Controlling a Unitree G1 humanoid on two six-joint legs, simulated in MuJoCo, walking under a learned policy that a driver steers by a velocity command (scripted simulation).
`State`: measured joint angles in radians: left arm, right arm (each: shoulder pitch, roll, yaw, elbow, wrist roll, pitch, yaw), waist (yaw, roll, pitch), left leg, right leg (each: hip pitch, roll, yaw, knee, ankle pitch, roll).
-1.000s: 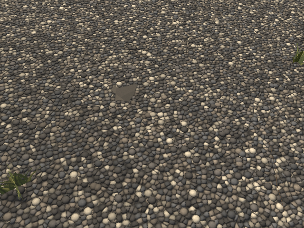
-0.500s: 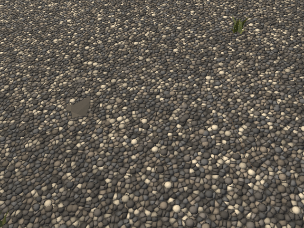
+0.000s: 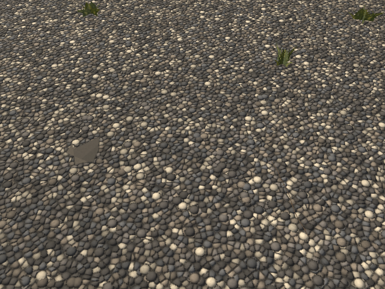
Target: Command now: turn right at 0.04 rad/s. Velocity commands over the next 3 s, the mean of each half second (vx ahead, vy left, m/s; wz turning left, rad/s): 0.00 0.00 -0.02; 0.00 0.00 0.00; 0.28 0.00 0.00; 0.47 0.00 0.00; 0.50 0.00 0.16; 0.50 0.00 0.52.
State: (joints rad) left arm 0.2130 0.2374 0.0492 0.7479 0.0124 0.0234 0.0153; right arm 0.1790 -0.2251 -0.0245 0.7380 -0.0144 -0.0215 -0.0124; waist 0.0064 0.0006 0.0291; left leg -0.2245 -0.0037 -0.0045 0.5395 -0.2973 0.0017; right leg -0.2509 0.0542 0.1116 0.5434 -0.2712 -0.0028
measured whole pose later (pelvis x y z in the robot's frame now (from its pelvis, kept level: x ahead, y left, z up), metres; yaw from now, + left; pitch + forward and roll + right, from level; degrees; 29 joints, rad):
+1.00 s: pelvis +0.00 +0.03 +0.01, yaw +0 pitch -2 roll +0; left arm 0.22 0.21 0.04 1.08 0.00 0.01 0.05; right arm 0.24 -0.23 0.00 0.99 0.00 -0.02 -0.02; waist 0.00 0.00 0.04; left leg -0.17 -0.04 0.01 0.46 -0.26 0.05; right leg -0.19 0.01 0.13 0.45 -0.24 0.04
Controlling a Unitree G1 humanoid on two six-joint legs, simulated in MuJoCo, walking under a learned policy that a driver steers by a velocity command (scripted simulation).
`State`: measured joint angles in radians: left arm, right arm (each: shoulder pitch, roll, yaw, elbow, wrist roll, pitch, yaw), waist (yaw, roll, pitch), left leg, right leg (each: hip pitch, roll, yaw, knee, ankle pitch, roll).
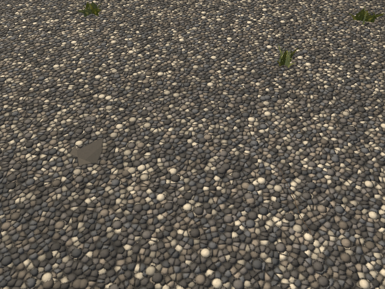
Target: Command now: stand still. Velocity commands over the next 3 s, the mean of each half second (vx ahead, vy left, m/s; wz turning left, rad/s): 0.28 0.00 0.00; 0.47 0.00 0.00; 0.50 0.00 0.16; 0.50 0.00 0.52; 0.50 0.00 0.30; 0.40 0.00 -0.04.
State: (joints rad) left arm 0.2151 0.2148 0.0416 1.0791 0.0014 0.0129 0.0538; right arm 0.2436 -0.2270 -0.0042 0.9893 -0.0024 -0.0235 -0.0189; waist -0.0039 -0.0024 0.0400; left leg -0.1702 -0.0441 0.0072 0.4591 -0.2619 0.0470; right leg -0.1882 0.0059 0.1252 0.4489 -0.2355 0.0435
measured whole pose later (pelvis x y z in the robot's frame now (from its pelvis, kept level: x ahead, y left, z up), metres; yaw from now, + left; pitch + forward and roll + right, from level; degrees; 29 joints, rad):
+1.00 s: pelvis +0.39 -0.02 +0.00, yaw +0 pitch +0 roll +1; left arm 0.29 0.26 0.04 0.98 -0.03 -0.10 0.01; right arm 0.18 -0.26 -0.04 0.90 0.00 -0.10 0.04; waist 0.00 -0.03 0.05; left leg -0.29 -0.06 0.08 0.42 -0.13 0.07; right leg -0.43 -0.07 0.03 1.21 -0.33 -0.05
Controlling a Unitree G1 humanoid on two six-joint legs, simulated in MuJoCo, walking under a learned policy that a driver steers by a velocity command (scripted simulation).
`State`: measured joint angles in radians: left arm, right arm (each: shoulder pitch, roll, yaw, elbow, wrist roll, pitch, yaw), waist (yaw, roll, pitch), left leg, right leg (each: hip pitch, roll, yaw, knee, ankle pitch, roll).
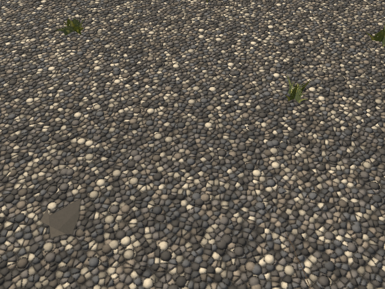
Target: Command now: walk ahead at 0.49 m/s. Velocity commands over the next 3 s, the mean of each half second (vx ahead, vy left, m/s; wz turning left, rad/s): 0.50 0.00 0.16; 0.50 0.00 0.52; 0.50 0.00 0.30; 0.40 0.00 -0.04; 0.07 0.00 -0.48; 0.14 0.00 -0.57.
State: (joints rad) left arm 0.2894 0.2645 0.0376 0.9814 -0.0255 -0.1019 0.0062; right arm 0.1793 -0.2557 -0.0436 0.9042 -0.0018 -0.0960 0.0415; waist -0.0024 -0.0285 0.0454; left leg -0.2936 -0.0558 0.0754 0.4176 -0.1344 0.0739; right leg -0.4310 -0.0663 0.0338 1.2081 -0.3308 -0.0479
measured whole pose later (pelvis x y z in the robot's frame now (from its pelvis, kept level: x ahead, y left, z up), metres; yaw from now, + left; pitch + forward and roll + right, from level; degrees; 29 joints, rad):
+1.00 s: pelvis +0.54 +0.05 -0.02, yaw +24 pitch +1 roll -1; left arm 0.22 0.29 0.07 0.88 -0.03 -0.10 0.01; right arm 0.14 -0.28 -0.09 0.75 0.02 -0.05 0.04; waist 0.01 0.00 0.08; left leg -0.44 -0.05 0.04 0.63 -0.21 0.10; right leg -0.29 -0.06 -0.02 1.19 -0.46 0.01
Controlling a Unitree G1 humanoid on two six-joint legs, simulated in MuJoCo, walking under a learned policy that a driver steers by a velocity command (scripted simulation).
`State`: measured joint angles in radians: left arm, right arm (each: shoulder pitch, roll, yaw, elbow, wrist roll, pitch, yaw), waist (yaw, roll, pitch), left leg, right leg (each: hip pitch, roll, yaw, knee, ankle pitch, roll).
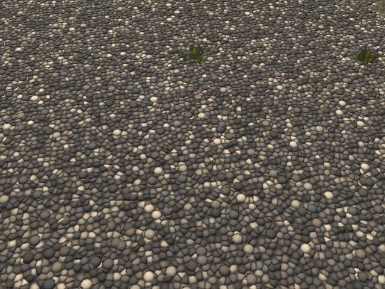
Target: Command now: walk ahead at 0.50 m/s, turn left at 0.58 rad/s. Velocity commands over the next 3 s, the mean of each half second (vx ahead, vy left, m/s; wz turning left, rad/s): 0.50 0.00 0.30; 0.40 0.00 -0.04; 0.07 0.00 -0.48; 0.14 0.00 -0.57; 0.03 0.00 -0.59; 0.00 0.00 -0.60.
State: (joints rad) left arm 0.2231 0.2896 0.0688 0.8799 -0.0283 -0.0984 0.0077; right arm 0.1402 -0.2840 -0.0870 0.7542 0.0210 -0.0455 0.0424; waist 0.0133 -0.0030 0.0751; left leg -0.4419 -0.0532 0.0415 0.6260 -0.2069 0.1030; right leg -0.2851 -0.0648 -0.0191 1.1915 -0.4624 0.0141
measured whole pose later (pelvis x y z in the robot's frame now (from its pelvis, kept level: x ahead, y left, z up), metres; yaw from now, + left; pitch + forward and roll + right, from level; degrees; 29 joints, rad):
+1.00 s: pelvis +0.55 +0.03 +0.00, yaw +4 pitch +3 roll -1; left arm 0.33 0.29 0.04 0.88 -0.02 -0.04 0.01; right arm 0.02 -0.25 -0.03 0.70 -0.03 -0.08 0.01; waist 0.07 -0.01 0.05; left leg -0.49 0.02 0.02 0.52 -0.08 0.02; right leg -0.27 0.04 0.06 0.95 -0.60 0.02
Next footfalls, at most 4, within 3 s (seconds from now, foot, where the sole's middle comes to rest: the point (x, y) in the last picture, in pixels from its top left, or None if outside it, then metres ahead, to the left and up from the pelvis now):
0.44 right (234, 286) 0.44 -0.12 -0.76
0.92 left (158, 215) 0.69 0.15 -0.76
1.34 right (228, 229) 0.64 -0.10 -0.76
1.80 left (173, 201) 0.75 0.10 -0.76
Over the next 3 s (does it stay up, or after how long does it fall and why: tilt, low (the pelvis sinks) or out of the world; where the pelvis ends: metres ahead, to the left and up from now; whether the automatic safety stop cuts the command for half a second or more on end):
stays up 0.70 -0.06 0.02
